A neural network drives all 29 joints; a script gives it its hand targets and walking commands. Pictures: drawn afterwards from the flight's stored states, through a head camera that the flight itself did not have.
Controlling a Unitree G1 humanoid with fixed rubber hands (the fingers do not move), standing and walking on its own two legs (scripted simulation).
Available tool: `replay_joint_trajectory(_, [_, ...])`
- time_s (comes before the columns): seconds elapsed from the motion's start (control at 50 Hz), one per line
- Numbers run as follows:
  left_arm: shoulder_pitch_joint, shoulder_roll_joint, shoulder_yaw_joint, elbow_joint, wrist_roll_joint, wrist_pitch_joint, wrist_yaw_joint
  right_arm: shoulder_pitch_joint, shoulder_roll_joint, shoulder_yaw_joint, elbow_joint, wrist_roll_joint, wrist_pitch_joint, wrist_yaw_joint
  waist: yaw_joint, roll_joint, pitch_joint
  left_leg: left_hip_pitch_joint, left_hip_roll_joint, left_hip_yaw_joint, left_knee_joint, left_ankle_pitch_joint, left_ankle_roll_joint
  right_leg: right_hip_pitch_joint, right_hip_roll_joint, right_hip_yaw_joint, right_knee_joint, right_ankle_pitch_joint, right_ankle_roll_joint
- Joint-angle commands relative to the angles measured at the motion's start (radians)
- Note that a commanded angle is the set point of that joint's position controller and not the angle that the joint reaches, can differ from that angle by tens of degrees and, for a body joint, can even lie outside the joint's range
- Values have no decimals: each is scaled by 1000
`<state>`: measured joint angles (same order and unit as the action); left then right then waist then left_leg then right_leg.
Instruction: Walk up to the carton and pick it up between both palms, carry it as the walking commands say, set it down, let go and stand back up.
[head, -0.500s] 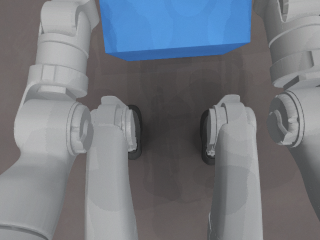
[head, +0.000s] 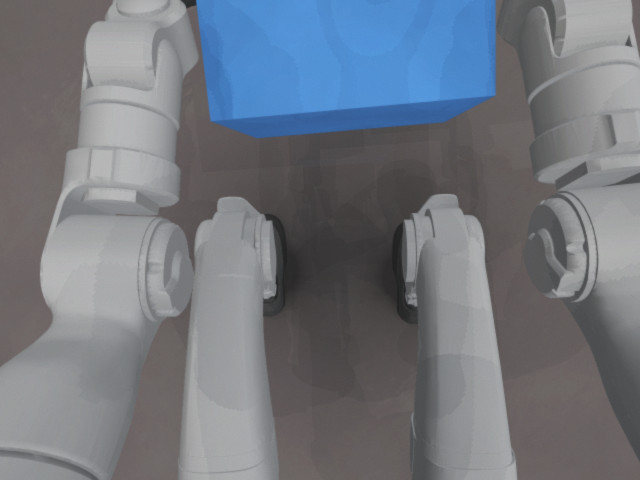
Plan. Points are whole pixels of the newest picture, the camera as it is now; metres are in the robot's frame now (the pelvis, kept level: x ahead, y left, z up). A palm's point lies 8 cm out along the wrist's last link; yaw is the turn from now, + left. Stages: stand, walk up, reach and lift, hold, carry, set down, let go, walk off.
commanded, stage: reach and lift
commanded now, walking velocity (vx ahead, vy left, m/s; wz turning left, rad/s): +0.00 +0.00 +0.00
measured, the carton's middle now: out of the picture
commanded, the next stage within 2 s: none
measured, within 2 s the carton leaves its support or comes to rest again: neither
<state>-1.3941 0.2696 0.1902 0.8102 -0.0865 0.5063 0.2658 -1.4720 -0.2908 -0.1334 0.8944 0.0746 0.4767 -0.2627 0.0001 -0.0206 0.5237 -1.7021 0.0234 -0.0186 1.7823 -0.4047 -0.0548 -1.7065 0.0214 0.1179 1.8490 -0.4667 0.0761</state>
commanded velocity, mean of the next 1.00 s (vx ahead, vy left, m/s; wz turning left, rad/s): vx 0.00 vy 0.00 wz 0.00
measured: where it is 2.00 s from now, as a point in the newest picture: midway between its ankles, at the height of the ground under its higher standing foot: (340, 287)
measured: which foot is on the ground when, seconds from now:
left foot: down 0.00-1.00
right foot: down 0.00-1.00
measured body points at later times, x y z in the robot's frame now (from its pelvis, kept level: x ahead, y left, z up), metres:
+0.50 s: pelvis +0.00 +0.00 +0.06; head +0.30 -0.01 +0.38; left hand +0.54 +0.17 -0.02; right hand +0.55 -0.17 -0.01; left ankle +0.18 +0.15 -0.45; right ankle +0.16 -0.14 -0.45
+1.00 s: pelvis +0.00 +0.00 +0.12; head +0.27 -0.01 +0.47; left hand +0.51 +0.17 +0.06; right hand +0.52 -0.17 +0.06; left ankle +0.18 +0.15 -0.45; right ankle +0.16 -0.14 -0.45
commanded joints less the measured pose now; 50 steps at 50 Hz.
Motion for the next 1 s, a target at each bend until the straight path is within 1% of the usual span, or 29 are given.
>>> replay_joint_trajectory(0.0, [-901,-1142,-322,-425,-176,-77,-486,-750,1215,302,-371,204,-57,521,14,-31,-2626,806,-169,136,-211,82,21,721,133,-229,-297,82,-56])
replay_joint_trajectory(0.14, [-821,-1170,-327,-371,-161,-63,-492,-814,1216,342,-460,229,-68,529,68,-45,-2591,851,-160,106,-286,52,35,704,131,-223,-347,37,-54])
replay_joint_trajectory(0.2, [-822,-1201,-362,-435,-183,-65,-492,-736,1236,320,-441,199,-63,527,-3,-28,-2673,956,-168,107,-308,126,18,773,144,-237,-375,122,-56])
replay_joint_trajectory(0.22, [-789,-1157,-333,-425,-165,-70,-499,-692,1275,340,-454,206,-58,522,68,-39,-2707,923,-180,136,-310,132,24,881,143,-203,-396,113,-47])
replay_joint_trajectory(0.24, [-791,-1197,-360,-411,-176,-55,-496,-801,1205,336,-515,214,-61,523,30,-1,-2737,1000,-170,102,-319,124,20,805,136,-218,-377,101,-59])
replay_joint_trajectory(0.3, [-784,-1195,-347,-435,-168,-69,-499,-750,1236,350,-512,216,-64,529,67,-34,-2734,940,-184,131,-316,133,20,859,147,-209,-407,100,-53])
replay_joint_trajectory(0.42, [-824,-1167,-368,-486,-170,-68,-499,-702,1294,351,-429,225,-54,535,61,-25,-2683,1008,-170,115,-384,105,27,880,139,-192,-460,90,-49])
replay_joint_trajectory(0.44, [-717,-1202,-403,-489,-182,-52,-498,-782,1243,423,-666,262,-71,524,79,-20,-2827,1111,-180,108,-383,212,27,968,141,-193,-466,182,-51])
replay_joint_trajectory(0.48, [-701,-1224,-386,-405,-172,-44,-498,-766,1238,382,-580,233,-64,518,56,-41,-2769,1067,-175,90,-401,151,18,909,142,-207,-466,119,-45])
replay_joint_trajectory(0.5, [-667,-1221,-326,-312,-129,-54,-501,-640,1233,309,-389,166,-54,526,31,-23,-2544,967,-168,93,-416,58,14,817,139,-206,-480,31,-58])
replay_joint_trajectory(0.52, [-706,-1236,-365,-413,-137,-58,-501,-689,1282,347,-457,206,-63,538,71,3,-2631,1053,-170,76,-443,73,19,849,139,-199,-483,63,-62])
replay_joint_trajectory(0.54, [-838,-1213,-418,-557,-185,-65,-492,-748,1252,377,-546,229,-60,535,22,34,-2738,1107,-171,84,-424,111,13,910,144,-192,-503,97,-66])
replay_joint_trajectory(0.6, [-695,-1226,-371,-378,-152,-52,-498,-621,1284,339,-397,172,-54,532,29,-25,-2599,1075,-169,94,-459,91,13,897,136,-195,-526,48,-52])
replay_joint_trajectory(0.64, [-765,-1201,-374,-458,-174,-74,-510,-625,1320,386,-418,200,-48,530,46,-71,-2635,1009,-177,103,-456,113,27,1000,132,-167,-549,89,-46])
replay_joint_trajectory(0.66, [-702,-1209,-369,-452,-146,-67,-516,-661,1337,415,-520,216,-54,525,104,-37,-2734,1070,-191,118,-461,157,26,1048,143,-159,-548,130,-42])
replay_joint_trajectory(0.68, [-698,-1217,-372,-422,-145,-64,-509,-601,1311,368,-424,195,-57,535,62,-18,-2648,1101,-172,88,-486,129,21,944,135,-177,-548,96,-51])
replay_joint_trajectory(0.72, [-650,-1254,-366,-390,-137,-62,-524,-641,1342,381,-484,193,-64,536,85,-20,-2658,1080,-185,107,-492,131,21,1021,138,-158,-586,102,-51])
replay_joint_trajectory(0.74, [-759,-1239,-429,-536,-187,-66,-513,-651,1325,419,-541,232,-62,537,51,6,-2772,1176,-179,83,-508,172,15,1039,142,-175,-576,153,-51])
replay_joint_trajectory(0.78, [-657,-1217,-366,-415,-153,-60,-514,-633,1319,398,-489,209,-56,532,79,-30,-2649,1161,-178,80,-534,163,25,1024,134,-165,-594,115,-41])
replay_joint_trajectory(0.8, [-688,-1247,-411,-481,-173,-60,-516,-556,1315,397,-480,189,-50,537,25,-18,-2717,1199,-176,86,-524,194,14,1038,144,-169,-604,155,-48])
replay_joint_trajectory(0.82, [-637,-1236,-397,-458,-157,-57,-517,-604,1349,453,-535,231,-53,537,107,-30,-2761,1195,-181,86,-527,217,23,1071,143,-157,-593,170,-41])
replay_joint_trajectory(0.84, [-618,-1274,-422,-424,-166,-45,-511,-719,1286,477,-673,259,-71,537,85,-25,-2769,1232,-177,71,-537,202,16,1060,141,-164,-612,153,-46])
replay_joint_trajectory(0.86, [-662,-1260,-407,-480,-163,-52,-514,-668,1347,463,-586,254,-61,530,106,-1,-2792,1190,-190,91,-543,201,17,1122,135,-146,-626,162,-44])
replay_joint_trajectory(0.88, [-689,-1275,-445,-511,-206,-48,-513,-628,1308,425,-567,226,-56,528,6,24,-2754,1269,-183,62,-577,161,7,1087,136,-169,-639,139,-51])
replay_joint_trajectory(0.9, [-702,-1245,-412,-496,-177,-54,-511,-573,1333,393,-459,194,-43,533,42,-4,-2635,1227,-171,66,-604,123,4,1036,140,-172,-651,90,-50])
replay_joint_trajectory(0.92, [-563,-1304,-388,-361,-144,-50,-515,-543,1295,375,-481,158,-62,539,8,3,-2531,1169,-178,70,-582,124,4,983,141,-169,-671,85,-60])
replay_joint_trajectory(0.94, [-627,-1271,-405,-469,-162,-68,-515,-561,1357,438,-494,204,-55,548,71,-18,-2608,1252,-175,68,-613,156,16,1037,137,-163,-669,110,-46])
replay_joint_trajectory(0.96, [-609,-1295,-431,-423,-163,-49,-516,-630,1321,424,-554,218,-71,545,63,36,-2622,1299,-180,41,-625,135,11,1004,136,-160,-664,95,-57])
replay_joint_trajectory(0.98, [-667,-1232,-384,-407,-124,-60,-515,-543,1333,355,-395,182,-59,556,79,42,-2493,1222,-169,67,-635,58,6,958,132,-153,-698,9,-60])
